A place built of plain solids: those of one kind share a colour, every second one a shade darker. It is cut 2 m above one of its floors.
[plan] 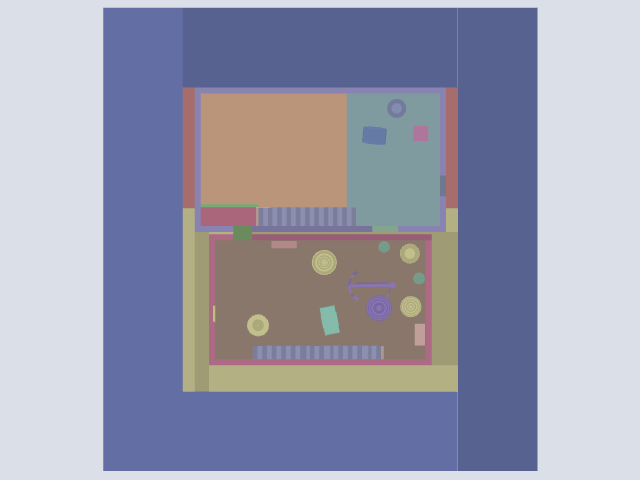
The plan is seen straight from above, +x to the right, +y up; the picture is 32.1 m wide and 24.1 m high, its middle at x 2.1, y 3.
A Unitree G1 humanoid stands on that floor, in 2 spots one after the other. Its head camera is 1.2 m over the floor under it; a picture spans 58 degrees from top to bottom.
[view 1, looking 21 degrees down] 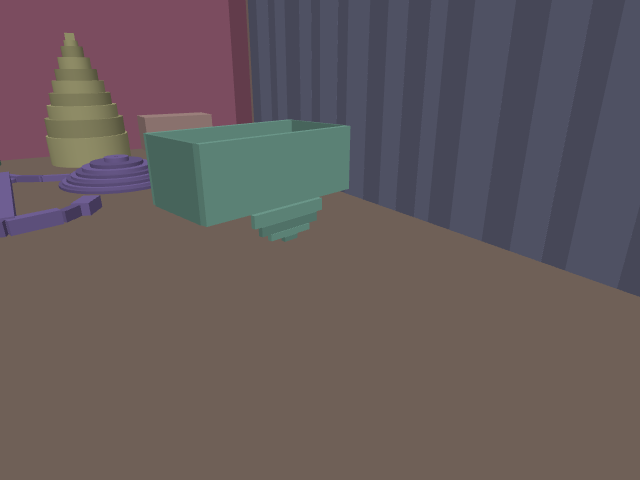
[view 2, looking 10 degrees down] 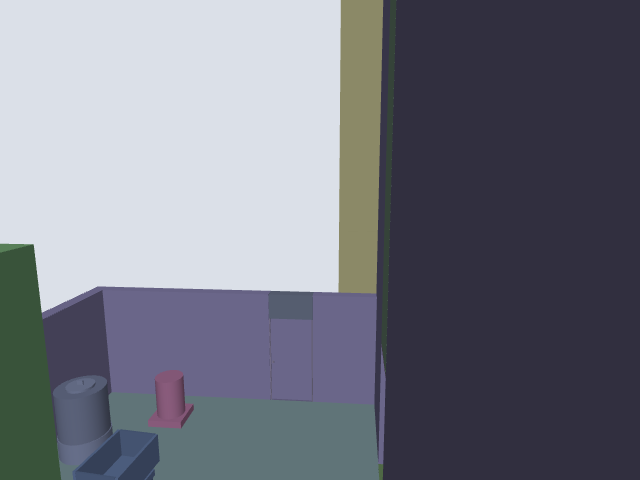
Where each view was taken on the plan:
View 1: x -0.53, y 0.45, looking -34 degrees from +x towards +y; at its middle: floor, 3.35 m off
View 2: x -1.58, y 4.17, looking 5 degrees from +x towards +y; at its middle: nothing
